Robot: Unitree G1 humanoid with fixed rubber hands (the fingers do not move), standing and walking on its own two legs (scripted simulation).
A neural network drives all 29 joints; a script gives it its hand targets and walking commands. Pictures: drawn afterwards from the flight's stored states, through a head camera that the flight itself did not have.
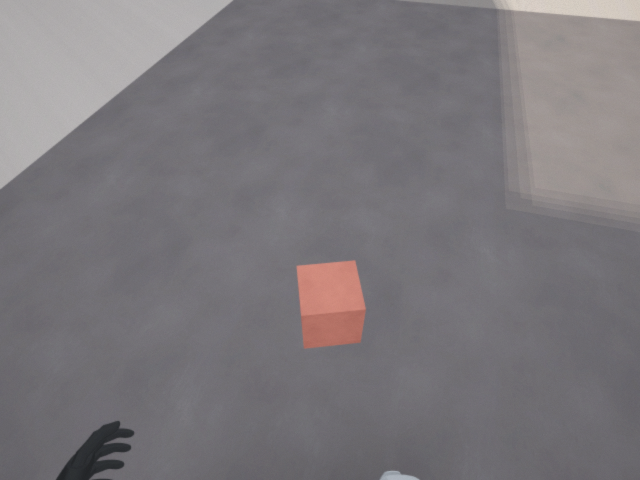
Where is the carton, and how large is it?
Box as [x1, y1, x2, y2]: [297, 260, 365, 348]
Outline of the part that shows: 354,260 297,266 304,348 360,342 365,307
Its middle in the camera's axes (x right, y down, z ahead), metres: +0.03 +0.21 +1.30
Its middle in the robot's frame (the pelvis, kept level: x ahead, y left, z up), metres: +0.76 -0.05 -0.65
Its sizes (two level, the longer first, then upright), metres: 0.197 0.190 0.221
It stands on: the floor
